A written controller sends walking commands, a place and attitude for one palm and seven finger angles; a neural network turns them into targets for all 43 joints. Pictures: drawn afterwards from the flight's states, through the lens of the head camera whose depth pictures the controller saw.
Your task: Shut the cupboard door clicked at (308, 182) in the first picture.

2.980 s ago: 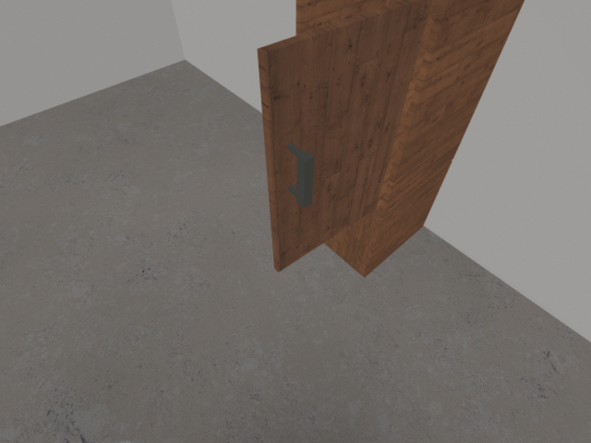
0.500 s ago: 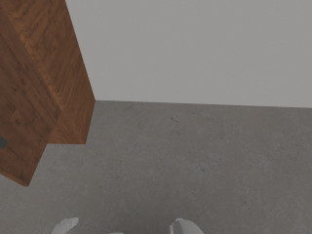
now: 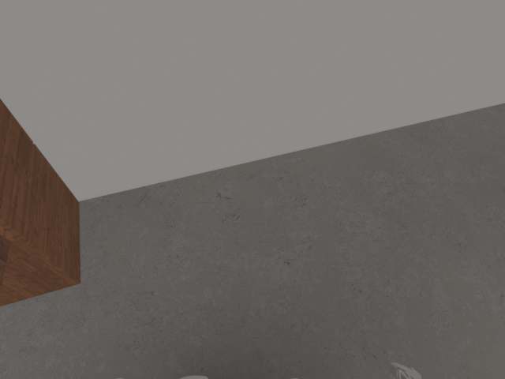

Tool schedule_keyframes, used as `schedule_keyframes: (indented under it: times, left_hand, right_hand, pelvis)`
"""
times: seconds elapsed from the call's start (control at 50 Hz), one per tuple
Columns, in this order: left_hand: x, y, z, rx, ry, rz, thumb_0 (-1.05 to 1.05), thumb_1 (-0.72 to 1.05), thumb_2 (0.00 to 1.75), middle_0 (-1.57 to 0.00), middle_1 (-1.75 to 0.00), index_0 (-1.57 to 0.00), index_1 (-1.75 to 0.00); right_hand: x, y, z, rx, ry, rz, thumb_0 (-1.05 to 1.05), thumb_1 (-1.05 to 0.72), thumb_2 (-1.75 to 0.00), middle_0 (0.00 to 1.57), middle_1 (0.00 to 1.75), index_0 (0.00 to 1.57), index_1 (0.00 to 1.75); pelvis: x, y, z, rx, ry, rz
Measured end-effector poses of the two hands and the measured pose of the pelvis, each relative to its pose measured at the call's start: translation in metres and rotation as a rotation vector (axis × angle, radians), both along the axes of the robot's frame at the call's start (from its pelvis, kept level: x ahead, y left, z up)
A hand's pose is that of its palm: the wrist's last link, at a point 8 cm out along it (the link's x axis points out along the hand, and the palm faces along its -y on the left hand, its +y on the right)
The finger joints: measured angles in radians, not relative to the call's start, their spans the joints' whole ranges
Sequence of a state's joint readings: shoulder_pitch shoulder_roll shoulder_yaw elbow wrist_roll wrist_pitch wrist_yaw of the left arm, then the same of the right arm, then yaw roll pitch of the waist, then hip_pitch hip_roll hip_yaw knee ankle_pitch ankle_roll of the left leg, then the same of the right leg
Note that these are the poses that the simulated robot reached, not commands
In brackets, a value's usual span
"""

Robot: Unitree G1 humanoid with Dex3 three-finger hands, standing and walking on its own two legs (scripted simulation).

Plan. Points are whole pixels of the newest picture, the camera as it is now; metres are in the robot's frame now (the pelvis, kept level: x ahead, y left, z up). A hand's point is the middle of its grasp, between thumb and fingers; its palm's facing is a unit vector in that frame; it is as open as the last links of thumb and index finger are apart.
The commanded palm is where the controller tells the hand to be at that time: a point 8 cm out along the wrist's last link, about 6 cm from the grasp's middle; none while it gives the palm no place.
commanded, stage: walk around to get in front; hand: left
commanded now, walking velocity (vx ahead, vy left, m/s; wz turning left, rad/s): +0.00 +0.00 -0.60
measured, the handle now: out of the picture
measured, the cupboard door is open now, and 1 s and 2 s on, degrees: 86 86 86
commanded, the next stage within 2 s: none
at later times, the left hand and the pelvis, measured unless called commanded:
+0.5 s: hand (174, 368) +0.15 +0.14 -0.15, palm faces -0.27 -0.92 -0.27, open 7.4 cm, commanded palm none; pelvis +0.01 -0.04 +0.01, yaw -18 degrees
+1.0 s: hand (225, 316) +0.24 +0.06 -0.15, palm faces -0.55 -0.79 -0.28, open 7.4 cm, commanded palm none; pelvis +0.03 -0.06 +0.00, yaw -35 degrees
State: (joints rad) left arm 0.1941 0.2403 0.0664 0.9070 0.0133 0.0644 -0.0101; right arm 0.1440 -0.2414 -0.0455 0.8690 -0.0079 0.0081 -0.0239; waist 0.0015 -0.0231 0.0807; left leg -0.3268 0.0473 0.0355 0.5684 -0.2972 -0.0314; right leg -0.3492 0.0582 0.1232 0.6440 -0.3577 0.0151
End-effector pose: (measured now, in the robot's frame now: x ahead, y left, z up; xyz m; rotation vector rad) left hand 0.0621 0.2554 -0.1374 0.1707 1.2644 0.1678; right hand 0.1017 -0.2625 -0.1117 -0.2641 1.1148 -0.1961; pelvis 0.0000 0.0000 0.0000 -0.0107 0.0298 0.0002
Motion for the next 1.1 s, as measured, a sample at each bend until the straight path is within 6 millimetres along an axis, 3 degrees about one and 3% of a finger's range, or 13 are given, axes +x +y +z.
schedule_keyframes:
  times: [0.16, 0.34, 0.5, 0.64, 0.72, 0.82, 0.94, 1.0, 1.1]
  left_hand:
    - [0.045, -0.004, 0.012, -0.018, -0.05, -0.082, 0.01, 0.91, 0.9, -0.2, -0.3, -0.2, -0.3]
    - [0.093, -0.045, 0.018, 0.054, -0.1, -0.25, 0.0, 0.91, 0.9, -0.19, -0.3, -0.2, -0.3]
    - [0.096, -0.065, 0.024, 0.047, -0.033, -0.326, 0.0, 0.91, 0.9, -0.2, -0.3, -0.2, -0.3]
    - [0.118, -0.065, 0.001, -0.002, 0.002, -0.387, 0.0, 0.9, 0.9, -0.2, -0.3, -0.2, -0.3]
    - [0.141, -0.071, 0.001, -0.019, -0.014, -0.429, 0.01, 0.91, 0.9, -0.2, -0.3, -0.2, -0.3]
    - [0.169, -0.092, 0.013, -0.028, -0.045, -0.494, 0.01, 0.91, 0.9, -0.19, -0.3, -0.2, -0.3]
    - [0.196, -0.134, 0.017, 0.007, -0.102, -0.625, 0.0, 0.91, 0.9, -0.19, -0.3, -0.2, -0.3]
    - [0.2, -0.149, 0.018, 0.028, -0.111, -0.66, 0.0, 0.91, 0.9, -0.19, -0.3, -0.2, -0.3]
    - [0.197, -0.161, 0.02, 0.033, -0.064, -0.708, 0.0, 0.91, 0.9, -0.2, -0.3, -0.2, -0.3]
  right_hand:
    - [-0.047, 0.001, 0.008, -0.002, 0.097, -0.05, 0.0, -0.9, -0.9, 0.21, 0.3, 0.21, 0.3]
    - [-0.095, -0.043, -0.027, 0.051, 0.136, -0.242, 0.0, -0.9, -0.89, 0.21, 0.3, 0.21, 0.3]
    - [-0.091, -0.055, -0.004, 0.044, 0.09, -0.336, 0.0, -0.9, -0.9, 0.2, 0.3, 0.2, 0.3]
    - [-0.081, -0.041, 0.002, 0.002, 0.005, -0.395, 0.0, -0.9, -0.9, 0.2, 0.3, 0.2, 0.3]
    - [-0.097, -0.027, 0.007, 0.001, 0.042, -0.408, 0.0, -0.9, -0.9, 0.2, 0.3, 0.2, 0.3]
    - [-0.126, -0.021, 0.007, 0.026, 0.102, -0.464, 0.0, -0.9, -0.89, 0.21, 0.3, 0.21, 0.3]
    - [-0.17, -0.033, -0.017, 0.075, 0.12, -0.593, 0.0, -0.9, -0.89, 0.21, 0.3, 0.21, 0.3]
    - [-0.185, -0.043, -0.025, 0.078, 0.147, -0.656, 0.0, -0.9, -0.9, 0.21, 0.3, 0.21, 0.3]
    - [-0.183, -0.053, -0.007, 0.057, 0.116, -0.716, 0.0, -0.9, -0.9, 0.2, 0.3, 0.2, 0.3]
  pelvis:
    - [0.004, -0.005, 0.012, -0.027, -0.014, -0.081]
    - [0.008, -0.034, -0.005, 0.004, -0.026, -0.203]
    - [0.013, -0.038, 0.012, 0.036, -0.017, -0.31]
    - [0.028, -0.023, 0.002, 0.001, 0.001, -0.394]
    - [0.031, -0.024, 0.006, -0.008, -0.008, -0.436]
    - [0.032, -0.031, 0.013, -0.029, -0.001, -0.488]
    - [0.031, -0.053, -0.001, 0.0, -0.01, -0.569]
    - [0.029, -0.057, -0.004, -0.005, -0.016, -0.608]
    - [0.033, -0.06, 0.008, 0.018, -0.015, -0.681]
